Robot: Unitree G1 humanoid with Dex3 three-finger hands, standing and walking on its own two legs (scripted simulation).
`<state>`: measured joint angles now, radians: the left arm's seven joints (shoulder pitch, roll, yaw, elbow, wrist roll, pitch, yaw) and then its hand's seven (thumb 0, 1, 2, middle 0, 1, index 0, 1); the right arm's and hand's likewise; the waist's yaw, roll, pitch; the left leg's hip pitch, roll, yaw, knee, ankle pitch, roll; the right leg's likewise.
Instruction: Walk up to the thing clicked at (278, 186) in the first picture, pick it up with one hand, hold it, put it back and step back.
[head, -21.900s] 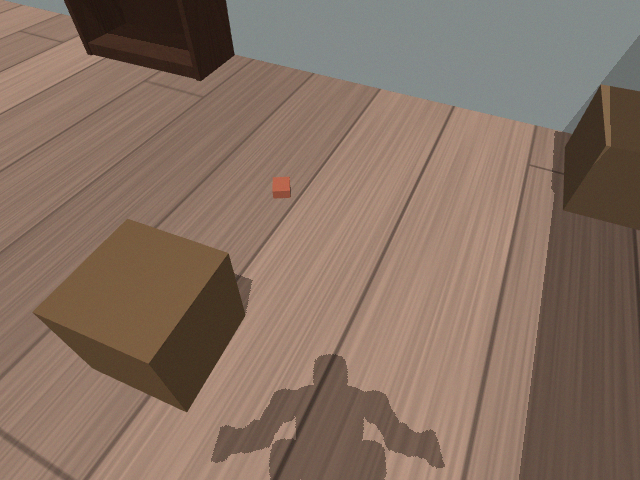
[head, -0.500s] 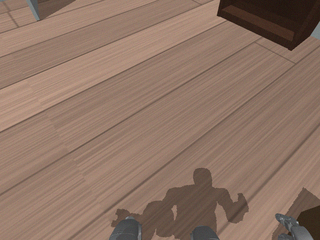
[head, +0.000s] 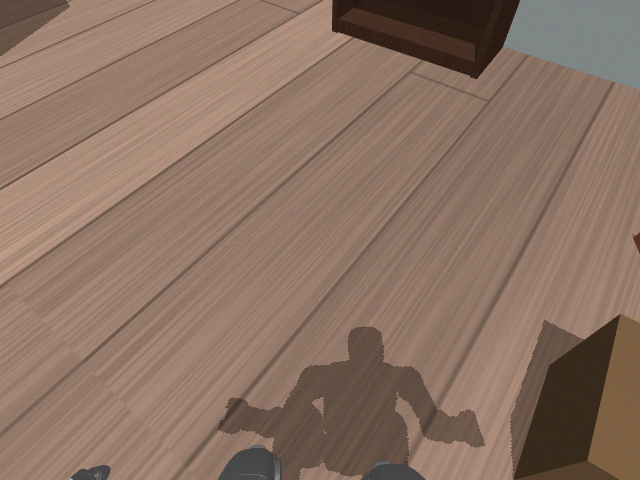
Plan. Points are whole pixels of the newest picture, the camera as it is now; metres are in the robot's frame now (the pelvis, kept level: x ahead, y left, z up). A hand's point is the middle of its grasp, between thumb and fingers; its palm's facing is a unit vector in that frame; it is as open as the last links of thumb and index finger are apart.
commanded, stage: walk up
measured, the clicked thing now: out of the picture +0.96 -1.20 -0.72
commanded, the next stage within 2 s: stand in 0.98 s
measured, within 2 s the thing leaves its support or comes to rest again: neither
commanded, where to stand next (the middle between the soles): +0.09 +0.00 m, yaw +0 degrees
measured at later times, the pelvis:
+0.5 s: pelvis +0.00 -0.01 +0.02, yaw -3 degrees
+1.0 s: pelvis +0.02 -0.01 +0.04, yaw -3 degrees
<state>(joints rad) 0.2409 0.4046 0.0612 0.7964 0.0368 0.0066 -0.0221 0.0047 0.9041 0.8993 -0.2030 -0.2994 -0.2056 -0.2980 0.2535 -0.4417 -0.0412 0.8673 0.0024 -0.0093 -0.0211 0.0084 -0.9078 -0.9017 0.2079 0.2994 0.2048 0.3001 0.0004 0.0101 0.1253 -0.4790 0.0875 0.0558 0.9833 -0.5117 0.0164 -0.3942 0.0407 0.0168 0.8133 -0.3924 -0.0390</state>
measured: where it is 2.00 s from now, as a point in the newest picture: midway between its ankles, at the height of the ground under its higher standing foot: outside the picture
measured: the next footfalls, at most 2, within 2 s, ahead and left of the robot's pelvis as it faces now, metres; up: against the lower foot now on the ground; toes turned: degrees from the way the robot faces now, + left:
none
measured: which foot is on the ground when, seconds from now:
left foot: down 0.00-1.00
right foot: down 0.00-1.00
